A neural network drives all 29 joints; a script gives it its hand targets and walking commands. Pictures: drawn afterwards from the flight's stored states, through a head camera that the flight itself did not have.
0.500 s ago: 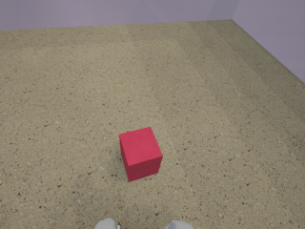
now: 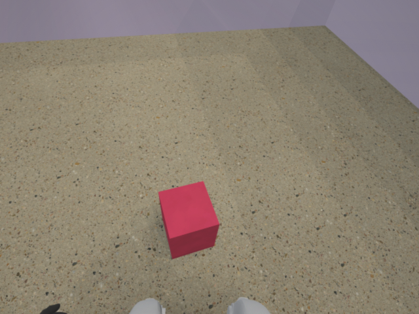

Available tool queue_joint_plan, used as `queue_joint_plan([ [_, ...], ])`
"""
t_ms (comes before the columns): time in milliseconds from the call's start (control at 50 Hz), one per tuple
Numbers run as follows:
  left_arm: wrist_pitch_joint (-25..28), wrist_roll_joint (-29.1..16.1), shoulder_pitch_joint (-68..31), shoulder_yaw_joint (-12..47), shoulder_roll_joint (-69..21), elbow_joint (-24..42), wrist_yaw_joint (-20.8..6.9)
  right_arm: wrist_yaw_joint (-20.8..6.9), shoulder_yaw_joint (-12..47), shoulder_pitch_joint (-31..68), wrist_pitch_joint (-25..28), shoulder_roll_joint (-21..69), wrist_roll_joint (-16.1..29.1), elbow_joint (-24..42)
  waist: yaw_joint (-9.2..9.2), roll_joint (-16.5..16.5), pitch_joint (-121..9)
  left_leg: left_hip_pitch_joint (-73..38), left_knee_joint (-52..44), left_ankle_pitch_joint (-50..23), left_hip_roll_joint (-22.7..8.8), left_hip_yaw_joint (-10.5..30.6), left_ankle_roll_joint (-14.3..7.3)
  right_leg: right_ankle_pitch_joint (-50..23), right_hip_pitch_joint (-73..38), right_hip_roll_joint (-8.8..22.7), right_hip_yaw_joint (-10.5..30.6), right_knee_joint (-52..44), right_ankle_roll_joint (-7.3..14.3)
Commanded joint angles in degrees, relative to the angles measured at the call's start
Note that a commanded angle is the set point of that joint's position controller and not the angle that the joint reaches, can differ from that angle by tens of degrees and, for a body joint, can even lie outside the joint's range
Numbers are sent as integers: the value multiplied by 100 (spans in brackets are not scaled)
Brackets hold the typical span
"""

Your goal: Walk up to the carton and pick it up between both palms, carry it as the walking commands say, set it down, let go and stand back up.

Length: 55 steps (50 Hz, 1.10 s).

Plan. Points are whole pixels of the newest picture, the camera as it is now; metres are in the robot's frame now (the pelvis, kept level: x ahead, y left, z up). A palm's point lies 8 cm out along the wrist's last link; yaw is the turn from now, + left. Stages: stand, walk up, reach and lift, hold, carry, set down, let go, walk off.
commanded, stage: walk up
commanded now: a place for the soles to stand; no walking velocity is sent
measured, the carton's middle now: (187, 220) +0.56 +0.06 -0.60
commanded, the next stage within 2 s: none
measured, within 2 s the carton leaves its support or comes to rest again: neither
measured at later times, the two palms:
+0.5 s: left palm out of the picture +0.12 +0.31 -0.11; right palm out of the picture +0.08 -0.33 -0.08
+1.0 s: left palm out of the picture +0.13 +0.29 -0.09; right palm out of the picture +0.12 -0.38 -0.09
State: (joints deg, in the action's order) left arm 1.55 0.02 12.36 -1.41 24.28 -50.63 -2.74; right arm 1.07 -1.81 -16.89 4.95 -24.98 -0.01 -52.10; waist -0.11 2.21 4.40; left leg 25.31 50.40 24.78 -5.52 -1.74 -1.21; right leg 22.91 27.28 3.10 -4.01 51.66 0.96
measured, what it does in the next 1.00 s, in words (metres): shifts its weight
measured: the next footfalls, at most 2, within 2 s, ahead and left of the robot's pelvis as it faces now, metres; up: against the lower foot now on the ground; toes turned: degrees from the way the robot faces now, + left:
left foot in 1.24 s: +0.16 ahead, +0.13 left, +0.00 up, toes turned +14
right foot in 1.52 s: +0.23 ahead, -0.19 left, +0.00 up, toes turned +18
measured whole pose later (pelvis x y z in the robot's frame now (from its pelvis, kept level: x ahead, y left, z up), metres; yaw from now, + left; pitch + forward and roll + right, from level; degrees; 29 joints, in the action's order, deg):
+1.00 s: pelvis +0.04 -0.04 +0.00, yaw +5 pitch -2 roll +2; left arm 1.0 0.0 8.3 -2.3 25.9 -49.4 -3.2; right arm 3.0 -1.8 -16.9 4.3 -26.2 0.0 -52.2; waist 0.0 2.7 4.4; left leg 27.6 61.5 25.5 -4.4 0.8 -2.5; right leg 27.7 23.9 3.0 -5.1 53.3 2.1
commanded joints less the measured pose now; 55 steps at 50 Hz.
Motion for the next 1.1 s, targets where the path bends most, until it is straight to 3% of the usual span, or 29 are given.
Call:
queue_joint_plan([
  [0,-65,109,-741,-394,1092,579,222,135,-618,-744,228,-2332,-111,73,-386,-1382,-327,-1439,-2999,-286,-1856,3482,-1340,981,1772,180,547,734,178],
  [40,18,63,-611,-502,1169,393,171,162,-551,-284,184,-2017,-108,197,-184,-1101,-345,-1184,-2350,-1058,-1437,2666,-1334,1013,1188,175,425,444,125],
  [100,156,94,337,-541,1163,-54,164,82,-343,448,52,-1462,-64,353,381,-613,-540,285,-1248,-1245,-730,1272,-656,232,-798,42,502,-1347,319],
  [140,243,136,356,-691,1830,-15,223,88,-214,429,-6,-910,11,452,410,1256,-475,1791,742,-103,311,-265,-19,582,-1773,1481,2956,-2927,900],
  [160,228,137,333,-720,1943,-51,209,147,-300,530,-56,-1241,-46,434,469,867,-464,1868,946,901,207,155,-126,480,-1652,1924,3383,-3090,1267],
  [200,190,149,30,-629,1845,39,210,123,-361,230,-14,-1398,-86,306,271,567,-315,1357,778,1030,115,-56,-184,30,-1276,1768,2704,-2752,1428],
  [280,80,91,-469,-444,1344,229,182,77,-397,-612,131,-1132,-72,5,-139,265,-465,-601,-1126,-664,377,-297,-194,-996,-280,938,1073,-1535,746],
  [320,24,14,-568,-301,800,315,169,130,-516,-779,216,-1839,-148,14,-249,-1536,-775,-1593,-2235,-872,-1017,2580,-858,-155,1025,3,117,462,150],
  [340,-5,32,-822,-378,978,293,225,151,-539,-678,206,-2015,-80,59,-341,-1370,-523,-1429,-2424,-1580,-1546,3048,-1334,815,1130,60,205,297,149],
  [380,38,29,-736,-422,1041,221,203,161,-513,-284,169,-1919,-73,107,-193,-961,-512,-1534,-2019,-2459,-1495,2599,-1419,1043,1109,119,240,53,79],
  [420,140,54,-68,-435,1010,-88,175,144,-403,157,97,-1699,-56,238,218,-941,-651,-561,-1438,-2582,-1045,1612,-974,-404,-275,21,188,-909,207],
  [440,195,92,287,-505,1187,-205,185,108,-325,424,72,-1457,-3,333,380,-620,-851,154,-811,-2185,-628,1155,-643,-759,-1073,200,648,-1392,391],
  [460,253,131,472,-587,1515,-280,196,93,-247,557,48,-1005,66,401,511,688,-844,1132,354,-1484,-42,231,-227,-522,-1836,894,1805,-2192,696],
  [480,251,84,391,-659,1851,-179,200,144,-205,472,4,-971,41,439,486,1137,-763,1734,707,-83,224,-292,-15,-838,-2206,1737,2757,-2624,1218],
  [500,201,103,175,-658,1896,-96,214,170,-283,596,-25,-1166,-4,472,454,778,-547,1654,687,1006,142,-83,-65,-1094,-1842,1967,2958,-2636,1540],
  [540,160,129,-182,-570,1696,-4,219,131,-331,184,32,-1204,-51,312,209,628,-487,938,263,962,133,-186,-155,-1370,-1335,1665,2275,-2352,1389],
  [580,126,69,-555,-443,1461,98,199,120,-390,-289,134,-1144,-39,64,-85,665,-621,-220,-714,-825,238,-247,-202,-1797,-772,1149,1250,-1711,922],
  [600,100,43,-800,-376,1251,181,187,109,-408,-566,165,-1236,-35,5,-184,273,-879,-808,-1049,-1502,150,6,-232,-1605,-392,833,803,-1268,632],
  [640,35,-10,-773,-329,823,190,190,130,-540,-611,199,-1930,-127,-11,-217,-1377,-715,-1377,-2046,-1539,-1007,2245,-915,-242,710,12,100,306,136],
  [660,-12,9,-867,-337,889,210,216,144,-532,-482,177,-2044,-109,63,-222,-1405,-549,-1272,-2420,-1321,-1439,2729,-1309,741,880,21,94,273,101],
  [720,-65,301,-1305,-681,1334,645,-65,237,-750,-1067,204,-2355,-11,-14,-391,-982,-483,-1698,-2641,193,-1625,3762,-1542,1671,1741,138,612,883,95],
  [840,-71,275,-688,-777,1297,506,-150,250,-672,-275,155,-2229,-136,193,59,-1071,-433,-559,-2458,859,-1228,2980,-1272,1005,395,52,320,-135,121],
  [860,-39,239,-343,-801,1280,411,-143,223,-644,147,128,-2139,-119,216,412,-1019,-610,-160,-1990,467,-1025,2450,-1084,634,-410,-59,155,-768,213],
  [880,21,287,288,-899,1361,212,-98,209,-507,332,106,-1711,-105,313,794,20,-712,964,-822,116,-532,1764,-766,1143,-1537,20,635,-1648,325],
  [900,74,358,709,-1034,2014,113,-42,228,-298,525,123,-1073,11,536,1142,1999,-508,2854,1650,32,481,135,-257,2568,-2727,1315,2759,-3400,552],
  [920,130,237,441,-1025,2093,372,-27,336,-235,581,68,-1054,-40,549,957,1450,-134,3440,2147,733,647,407,-224,1571,-2604,1961,3714,-3835,770],
  [940,82,119,310,-990,2002,422,-24,374,-334,605,22,-1354,-54,469,813,575,-49,2966,2279,446,441,794,-317,1474,-2051,1935,3418,-3766,565],
  [1000,104,191,-8,-828,1715,581,94,226,-395,122,4,-1396,-14,292,480,841,482,2485,2005,-269,253,578,-130,166,-1839,1360,2192,-3451,175],
  [1080,115,245,279,-774,1650,729,104,152,-364,235,24,-1268,71,342,546,720,492,1740,835,-53,233,-16,94,-1661,-1905,1362,1471,-2995,670],
])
